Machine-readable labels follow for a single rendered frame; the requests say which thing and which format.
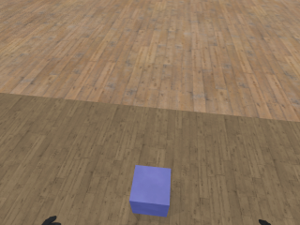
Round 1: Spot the carton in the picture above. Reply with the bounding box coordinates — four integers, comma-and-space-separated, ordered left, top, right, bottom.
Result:
129, 165, 172, 217

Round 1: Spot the robot left hand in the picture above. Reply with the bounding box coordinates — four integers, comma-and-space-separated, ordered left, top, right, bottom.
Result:
41, 216, 62, 225

